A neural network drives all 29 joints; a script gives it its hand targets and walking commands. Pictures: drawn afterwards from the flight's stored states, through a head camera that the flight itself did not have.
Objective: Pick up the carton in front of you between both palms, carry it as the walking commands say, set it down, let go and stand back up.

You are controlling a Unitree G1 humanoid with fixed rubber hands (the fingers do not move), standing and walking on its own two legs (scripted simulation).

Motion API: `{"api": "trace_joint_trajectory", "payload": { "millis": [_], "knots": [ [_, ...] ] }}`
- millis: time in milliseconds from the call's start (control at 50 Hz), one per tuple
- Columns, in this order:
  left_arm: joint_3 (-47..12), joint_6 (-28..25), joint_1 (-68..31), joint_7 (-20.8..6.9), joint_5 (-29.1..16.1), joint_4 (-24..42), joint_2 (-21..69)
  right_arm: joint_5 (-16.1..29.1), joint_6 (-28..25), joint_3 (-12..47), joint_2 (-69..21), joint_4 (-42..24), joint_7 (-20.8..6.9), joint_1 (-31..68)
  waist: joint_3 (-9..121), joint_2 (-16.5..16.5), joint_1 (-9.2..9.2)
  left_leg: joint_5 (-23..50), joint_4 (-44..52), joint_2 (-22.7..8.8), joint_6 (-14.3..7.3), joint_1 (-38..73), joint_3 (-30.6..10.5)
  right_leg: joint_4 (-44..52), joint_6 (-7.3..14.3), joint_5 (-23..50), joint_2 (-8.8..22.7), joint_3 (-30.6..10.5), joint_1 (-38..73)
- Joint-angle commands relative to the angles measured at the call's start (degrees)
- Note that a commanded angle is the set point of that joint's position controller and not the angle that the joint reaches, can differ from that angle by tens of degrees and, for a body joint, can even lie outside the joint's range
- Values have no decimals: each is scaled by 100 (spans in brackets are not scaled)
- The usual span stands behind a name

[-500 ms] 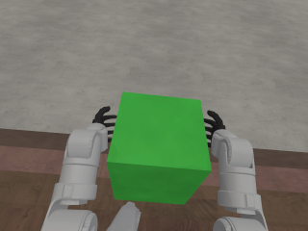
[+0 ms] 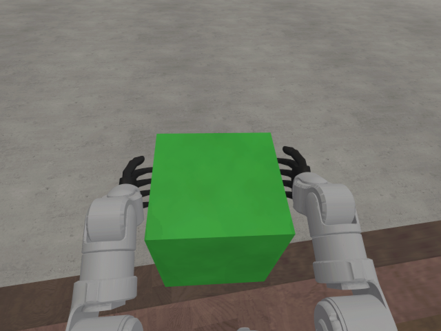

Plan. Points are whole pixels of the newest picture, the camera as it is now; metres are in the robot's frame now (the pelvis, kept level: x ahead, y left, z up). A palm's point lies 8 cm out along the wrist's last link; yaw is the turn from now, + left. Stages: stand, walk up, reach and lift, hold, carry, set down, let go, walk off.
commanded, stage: carry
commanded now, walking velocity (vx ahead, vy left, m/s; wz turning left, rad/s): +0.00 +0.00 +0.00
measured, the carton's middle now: (215, 213) +0.35 -0.01 +0.02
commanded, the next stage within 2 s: none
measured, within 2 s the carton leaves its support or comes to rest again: neither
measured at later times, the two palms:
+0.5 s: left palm (164, 127) +0.76 +0.12 -0.09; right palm (253, 137) +0.72 -0.18 -0.11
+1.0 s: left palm (165, 123) +1.13 +0.16 -0.36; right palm (224, 121) +1.16 -0.14 -0.38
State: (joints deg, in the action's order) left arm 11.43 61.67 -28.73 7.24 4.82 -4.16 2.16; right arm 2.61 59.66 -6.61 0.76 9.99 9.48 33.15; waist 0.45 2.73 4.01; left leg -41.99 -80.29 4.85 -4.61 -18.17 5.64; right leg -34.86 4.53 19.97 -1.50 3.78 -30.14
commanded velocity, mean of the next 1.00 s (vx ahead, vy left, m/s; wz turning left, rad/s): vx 0.00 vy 0.00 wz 0.00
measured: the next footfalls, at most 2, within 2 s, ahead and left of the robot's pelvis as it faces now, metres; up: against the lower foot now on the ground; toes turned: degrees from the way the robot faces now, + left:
right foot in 0.02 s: +0.16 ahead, -0.06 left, -0.16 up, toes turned +3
left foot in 0.40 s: +0.42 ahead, +0.06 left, -0.31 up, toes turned -1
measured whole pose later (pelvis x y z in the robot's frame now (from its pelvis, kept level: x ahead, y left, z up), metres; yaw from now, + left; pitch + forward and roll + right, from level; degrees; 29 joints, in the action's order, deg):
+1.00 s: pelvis +0.81 -0.03 -0.41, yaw -1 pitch +4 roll -1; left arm 4.5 55.6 -32.0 14.1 -3.4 -17.2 0.8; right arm -6.1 57.3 -13.5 -2.7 8.6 5.1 24.9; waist -1.5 -1.5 -10.9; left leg 9.2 -46.0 -0.2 -1.5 -42.1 -3.7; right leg -61.1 8.2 -42.6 -9.3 2.1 -21.6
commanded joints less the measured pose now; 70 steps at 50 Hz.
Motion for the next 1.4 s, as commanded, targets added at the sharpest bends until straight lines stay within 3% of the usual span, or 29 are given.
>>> {"api": "trace_joint_trajectory", "payload": {
  "millis": [0, 20, 60, 100, 180, 280, 320, 360, 380, 400, 480, 520, 580, 620, 680, 700, 720, 740, 760, 780, 840, 940, 1040, 1060, 1080, 1100, 1200, 1300, 1380],
  "knots": [
    [-3670, -126, -3664, -1094, -2143, 705, 5088, 2026, -31, 3431, -6294, -656, -1549, 3156, 1978, 570, -1579, 618, -3011, 194, 329, -2089, 60, 700, 602, 427, 571, -365, 3977],
    [-3767, -61, -3677, -1122, -2248, 416, 5015, 1767, 94, 3167, -6047, -433, -1485, 3030, 2401, 469, -721, 234, -2611, 70, 364, -3361, -907, -694, 905, 2420, 1603, -2163, 5205],
    [-4048, -103, -3964, -1199, -2709, 383, 5539, 1342, 191, 2844, -5557, -593, -1409, 2856, 2361, 36, -1090, 964, -1281, -440, 308, -3988, -1446, -88, 1708, -1468, 1681, -4323, 4195],
    [-4265, -128, -4732, -1314, -3133, 582, 6051, 1070, 101, 2527, -5528, -456, -1409, 2878, 2440, -649, -727, 1888, 80, -506, 461, -3532, -1309, -336, 1228, -285, 1540, -4201, 3262],
    [-4454, -341, -5179, -1499, -3563, 397, 6727, 1062, -169, 2618, -5915, -698, -1400, 3329, 2673, -94, -831, 3053, 839, -570, 325, -2926, -1017, -983, 1014, -146, 1218, -3356, 2689],
    [-4209, -486, -4542, -1524, -3463, 283, 6711, 1080, -267, 3061, -5875, -1153, -1282, 3320, 2313, 331, -1059, 6347, 4470, 110, 299, -50, 145, -2035, 648, -2607, -221, -1329, 769],
    [-4092, -443, -4120, -1502, -3269, 103, 6460, 1183, -196, 3224, -5876, -1288, -1241, 3251, 2681, 814, -529, 6653, 3856, 9, 38, 910, 35, -3276, 317, -2158, 63, -911, 550],
    [-3966, -385, -3962, -1480, -3005, -16, 6302, 1180, -116, 3284, -5590, -1192, -1271, 3047, 2576, -1151, 932, 6118, 5245, -265, -379, 2706, 82, -6434, -182, -2404, -143, -114, -576],
    [-3826, -294, -3759, -1432, -2834, -187, 6085, 1246, 3, 3259, -5540, -925, -1311, 2794, 1914, -1213, 732, 6329, 5089, -763, -563, 3023, -832, -7359, -298, -5668, -684, 110, -1697],
    [-3406, -164, -3461, -1361, -2529, -474, 5707, 1367, 98, 3328, -5397, -688, -1323, 2917, 1950, -1244, -22, 8415, 3857, -1676, -861, 3820, -2590, -7136, -404, -5921, -368, -717, -2887],
    [-2603, -108, -3336, -1192, -1619, -496, 4998, 2435, 73, 3862, -6301, -836, -1541, 4400, 2030, 467, 45, 5387, 4234, -2119, -1579, 1907, -4352, -3684, -378, -4341, 282, -1128, -2720],
    [-2526, -236, -3841, -1207, -1564, -296, 5167, 2800, -1, 3976, -6736, -778, -1671, 4973, 1924, -118, -1, 5809, 3997, -2013, -1313, 765, -3967, -3840, -257, -3244, 246, -799, -1631],
    [-2773, -347, -4206, -1184, -1682, 75, 5349, 2958, -87, 3864, -7088, -577, -1735, 4945, 1888, 101, 281, 3246, 2841, -717, -777, -101, -2115, -1082, -160, 143, 67, -327, -503],
    [-3005, -333, -4183, -1105, -1725, 351, 5314, 2841, -139, 3684, -7081, -377, -1736, 4430, 1809, -848, 200, 2920, 2778, -429, -661, -1144, -1355, -222, -213, 323, -310, 342, 1535],
    [-3339, -249, -3907, -1098, -1905, 183, 5433, 2448, -121, 3422, -6952, -61, -1702, 3571, 2642, -359, -1186, 5518, -163, -640, 75, -1246, -544, 117, 101, 160, -317, 474, 3774],
    [-3437, -224, -3774, -1166, -2006, 126, 5482, 2271, -125, 3315, -6899, -69, -1689, 3518, 2222, 548, -1563, 2964, -2433, -50, 281, -1913, -199, 836, 485, -226, 50, 206, 4041],
    [-3398, -185, -3644, -1226, -2101, -184, 5426, 2011, -76, 3086, -6752, 151, -1653, 3286, 2253, 418, -1345, 108, -3229, 305, 509, -3231, -468, -677, 850, 1589, 1129, -1372, 4982],
    [-3553, -148, -3579, -1259, -2276, -313, 5525, 1656, -19, 2757, -6474, 603, -1596, 2690, 2548, -99, -661, 539, -2337, -96, 417, -3538, -957, -524, 838, 1228, 1640, -2429, 4982],
    [-3837, -250, -3908, -1327, -2548, -299, 5975, 1357, -32, 2454, -6257, 401, -1589, 2562, 3030, 240, -956, 1351, -1828, -178, 375, -3930, -1416, 146, 1670, -1939, 2088, -4146, 4740],
    [-3981, -331, -4342, -1389, -2803, -233, 6323, 1260, -55, 2513, -6219, 125, -1582, 3069, 2302, -61, -879, 1319, -1117, -583, 346, -3901, -1395, -45, 1562, -1389, 1881, -4287, 3901],
    [-4360, -489, -5070, -1529, -3354, 10, 6962, 1047, -314, 2291, -6174, -84, -1540, 3148, 2144, -835, -856, 1776, 1187, -577, 571, -3053, -1350, -146, 1560, -1263, 1652, -4207, 2322],
    [-4349, -764, -4558, -1630, -3539, -126, 7168, 1030, -670, 2698, -6089, -878, -1374, 3320, 2419, -267, -1261, 5642, 3636, -269, 312, -2163, -548, -1469, 948, -2814, 204, -2276, 2214],
    [-4299, -783, -3462, -1564, -3234, -194, 6866, 1166, -659, 3322, -5916, -1515, -1263, 3360, 2023, 309, -987, 7666, 6517, -284, 196, 307, -30, -3142, 217, -2105, -162, -965, 1680],
    [-4285, -782, -3320, -1505, -3089, -156, 6744, 1222, -608, 3413, -5876, -1609, -1296, 3422, 1859, 63, -752, 7852, 7068, -688, 171, 936, -140, -3818, 21, -2201, -112, -917, 1494],
    [-4208, -763, -3199, -1440, -2911, -142, 6574, 1299, -544, 3470, -5772, -1619, -1347, 3319, 2008, -623, -524, 9408, 6440, -1326, 18, 2183, -409, -5188, -165, -5004, -474, -519, 548],
    [-4057, -613, -3335, -1406, -2895, -211, 6417, 1251, -477, 3425, -5484, -1317, -1321, 3133, 3146, -1493, -118, 13008, 4130, -2780, -1049, 4972, -2055, -6683, -765, -7112, -568, -600, -1477],
    [-3793, -496, -3411, -1113, -2489, 717, 5946, 2152, -348, 3975, -6272, -2056, -1375, 3592, 3956, 96, 114, 8643, 4594, -2201, -1312, 3744, -2512, -4319, -350, -4575, 288, -829, -1858],
    [-3817, -490, -3351, -862, -2071, 1506, 5464, 2534, -287, 4282, -6211, -2594, -1407, 3921, 3651, -1267, -9, 9001, 4444, -1370, -842, 2536, -1262, -1013, -334, -3388, -99, -115, -257],
    [-3910, -331, -2955, -921, -1837, 1405, 5147, 2411, -118, 4285, -5970, -2276, -1515, 3452, 3707, -1004, -370, 7154, 3544, -1057, -159, 1074, -710, 809, 17, -799, 147, -256, 2213]
  ]
}}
